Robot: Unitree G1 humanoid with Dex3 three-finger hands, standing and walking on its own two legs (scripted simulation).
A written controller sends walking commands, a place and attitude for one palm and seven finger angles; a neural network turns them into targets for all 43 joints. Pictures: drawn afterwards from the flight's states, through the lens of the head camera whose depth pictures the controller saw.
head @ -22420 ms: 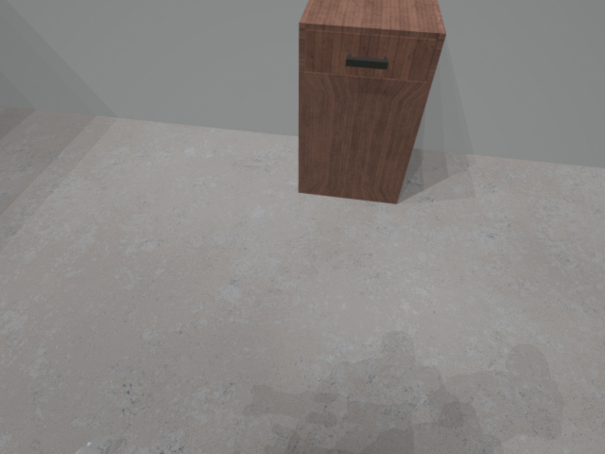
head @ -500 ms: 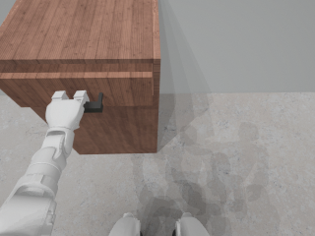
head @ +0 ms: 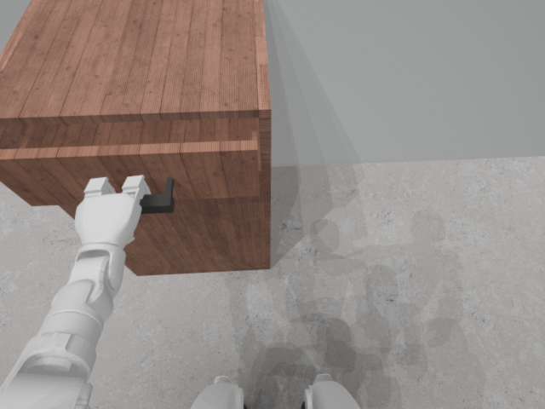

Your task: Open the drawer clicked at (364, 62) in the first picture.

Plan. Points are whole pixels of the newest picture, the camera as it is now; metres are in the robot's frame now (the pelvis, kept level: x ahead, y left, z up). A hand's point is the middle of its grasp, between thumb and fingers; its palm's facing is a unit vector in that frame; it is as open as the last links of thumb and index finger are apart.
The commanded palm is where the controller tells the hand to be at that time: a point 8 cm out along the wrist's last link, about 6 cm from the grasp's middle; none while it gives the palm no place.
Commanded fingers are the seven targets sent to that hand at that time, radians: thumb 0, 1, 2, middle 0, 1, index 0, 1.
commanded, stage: pull the drawer open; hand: left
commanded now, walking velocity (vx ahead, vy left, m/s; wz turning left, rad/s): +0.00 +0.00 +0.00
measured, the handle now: (131, 194) +0.45 +0.24 -0.02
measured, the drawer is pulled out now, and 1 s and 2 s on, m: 0.06 0.20 0.30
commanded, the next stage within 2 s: open the thumb to release the handle in 1.70 s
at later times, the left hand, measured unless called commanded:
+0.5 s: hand (119, 271) +0.33 +0.24 -0.04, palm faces -0.03 -0.04 -1.00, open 5.8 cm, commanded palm +0.31 +0.23 +0.01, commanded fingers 0.00 0.90 0.90 -0.40 -1.35 -0.40 -1.35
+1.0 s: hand (111, 314) +0.26 +0.24 -0.04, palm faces -0.05 -0.07 -1.00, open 5.8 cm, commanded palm +0.22 +0.24 +0.01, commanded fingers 0.00 0.90 0.90 -0.40 -1.35 -0.40 -1.35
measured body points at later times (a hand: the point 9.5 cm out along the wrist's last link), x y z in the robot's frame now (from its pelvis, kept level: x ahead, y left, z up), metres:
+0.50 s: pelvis +0.03 +0.00 +0.01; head +0.11 +0.00 +0.45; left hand +0.32 +0.24 +0.02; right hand +0.22 -0.23 -0.11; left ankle +0.00 +0.10 -0.67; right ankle +0.01 -0.12 -0.67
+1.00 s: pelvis +0.02 -0.01 +0.00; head +0.10 -0.02 +0.45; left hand +0.26 +0.24 +0.02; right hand +0.15 -0.28 -0.12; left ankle +0.00 +0.10 -0.67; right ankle +0.01 -0.12 -0.67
